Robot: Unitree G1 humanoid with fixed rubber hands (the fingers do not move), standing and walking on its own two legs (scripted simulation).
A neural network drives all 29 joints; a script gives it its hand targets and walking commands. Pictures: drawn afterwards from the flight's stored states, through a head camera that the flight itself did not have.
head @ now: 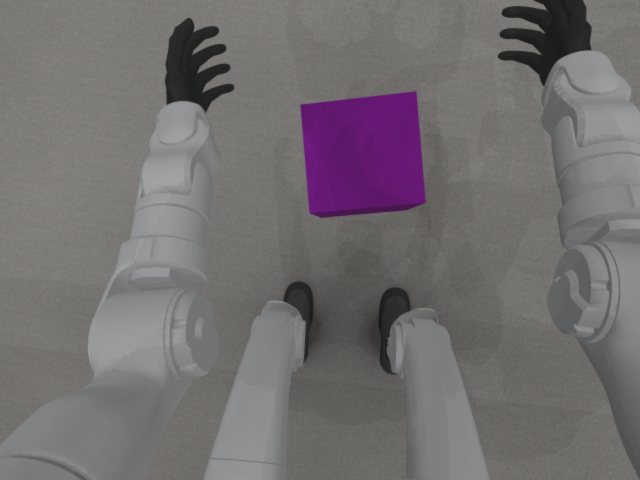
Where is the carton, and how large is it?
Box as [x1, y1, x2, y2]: [300, 91, 425, 217]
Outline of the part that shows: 415,91 300,105 310,213 322,217 401,210 425,202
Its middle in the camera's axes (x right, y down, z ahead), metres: +0.09 -0.15 +0.83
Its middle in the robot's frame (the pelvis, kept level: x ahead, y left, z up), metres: +0.50 -0.01 -0.52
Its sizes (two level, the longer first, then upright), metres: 0.210 0.200 0.250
